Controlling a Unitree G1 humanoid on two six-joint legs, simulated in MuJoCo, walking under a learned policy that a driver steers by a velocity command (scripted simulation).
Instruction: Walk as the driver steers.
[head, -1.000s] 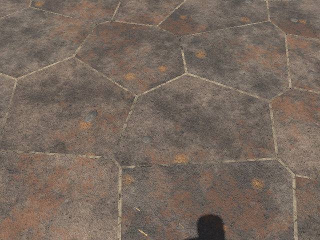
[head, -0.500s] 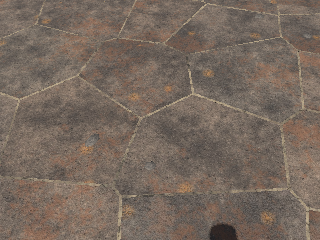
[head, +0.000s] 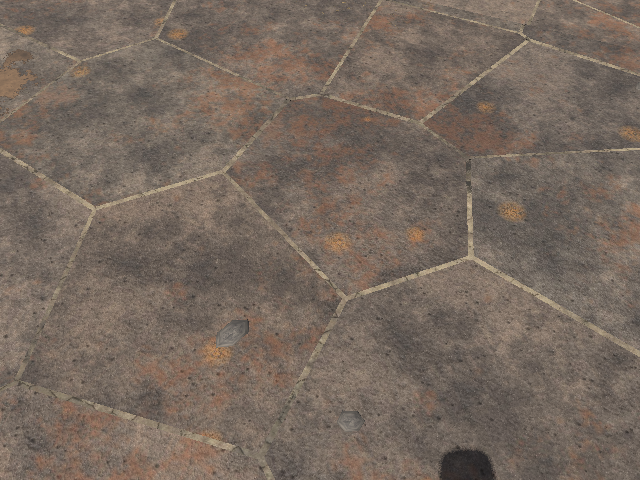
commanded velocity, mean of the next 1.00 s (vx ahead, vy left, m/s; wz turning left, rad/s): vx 0.50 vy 0.00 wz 0.46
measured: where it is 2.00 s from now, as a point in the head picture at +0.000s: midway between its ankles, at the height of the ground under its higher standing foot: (188, 298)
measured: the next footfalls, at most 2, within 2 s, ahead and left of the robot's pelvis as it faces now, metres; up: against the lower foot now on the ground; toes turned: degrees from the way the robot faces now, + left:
right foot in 0.24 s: +0.31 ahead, -0.15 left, +0.00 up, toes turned +13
left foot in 0.76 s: +0.49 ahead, +0.20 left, +0.00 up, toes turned +28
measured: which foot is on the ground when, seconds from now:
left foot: down 0.00-0.24, up 0.26-0.74, down 0.76-1.00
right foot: up 0.00-0.22, down 0.24-0.76, up 0.78-1.00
